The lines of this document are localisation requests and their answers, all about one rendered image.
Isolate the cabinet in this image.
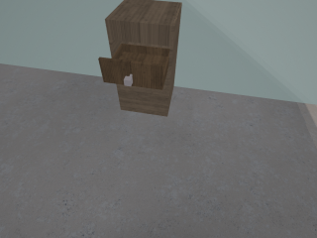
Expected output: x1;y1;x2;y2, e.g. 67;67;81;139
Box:
105;0;182;117

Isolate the drawer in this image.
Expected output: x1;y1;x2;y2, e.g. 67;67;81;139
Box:
98;44;170;90

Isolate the handle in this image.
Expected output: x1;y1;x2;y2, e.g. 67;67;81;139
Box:
124;74;133;86

